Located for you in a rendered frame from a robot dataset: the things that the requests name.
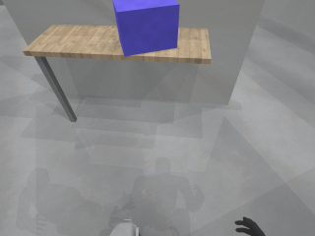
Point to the left robot shin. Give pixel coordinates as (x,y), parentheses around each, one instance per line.
(127,221)

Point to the table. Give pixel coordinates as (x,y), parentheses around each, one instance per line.
(103,42)

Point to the right robot hand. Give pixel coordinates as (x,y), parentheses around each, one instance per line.
(254,229)

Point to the carton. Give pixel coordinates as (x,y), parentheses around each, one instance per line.
(146,26)

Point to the left robot thigh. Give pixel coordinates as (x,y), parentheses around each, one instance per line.
(125,229)

